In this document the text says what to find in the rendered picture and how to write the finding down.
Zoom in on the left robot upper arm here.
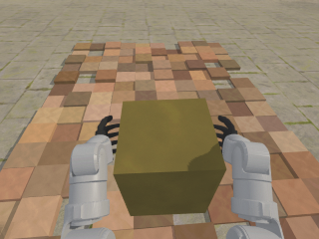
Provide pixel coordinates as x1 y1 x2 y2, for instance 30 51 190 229
64 227 116 239

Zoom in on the right robot hand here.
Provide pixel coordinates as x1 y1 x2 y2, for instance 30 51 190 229
213 116 238 153

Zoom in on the right robot upper arm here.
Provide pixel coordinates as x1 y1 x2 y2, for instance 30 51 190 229
225 224 281 239

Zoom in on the carton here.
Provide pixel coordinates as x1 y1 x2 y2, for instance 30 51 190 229
113 98 226 216

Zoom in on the left robot forearm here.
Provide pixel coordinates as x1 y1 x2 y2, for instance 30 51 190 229
61 134 114 239

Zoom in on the left robot hand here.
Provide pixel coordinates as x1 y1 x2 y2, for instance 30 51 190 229
95 116 120 153

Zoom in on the right robot forearm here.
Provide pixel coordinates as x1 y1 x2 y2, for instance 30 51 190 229
222 133 284 239

